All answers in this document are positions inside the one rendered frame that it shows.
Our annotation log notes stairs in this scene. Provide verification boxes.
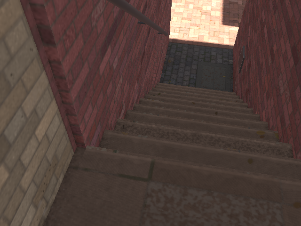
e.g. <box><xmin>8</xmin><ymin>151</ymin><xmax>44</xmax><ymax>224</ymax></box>
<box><xmin>99</xmin><ymin>83</ymin><xmax>301</xmax><ymax>180</ymax></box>

